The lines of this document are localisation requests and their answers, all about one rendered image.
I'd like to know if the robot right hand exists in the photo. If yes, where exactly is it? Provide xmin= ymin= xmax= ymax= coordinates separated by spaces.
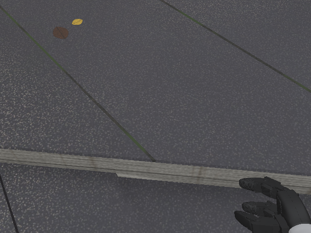
xmin=234 ymin=177 xmax=311 ymax=233

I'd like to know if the robot right forearm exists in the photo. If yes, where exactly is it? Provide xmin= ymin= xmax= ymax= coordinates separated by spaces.
xmin=289 ymin=223 xmax=311 ymax=233

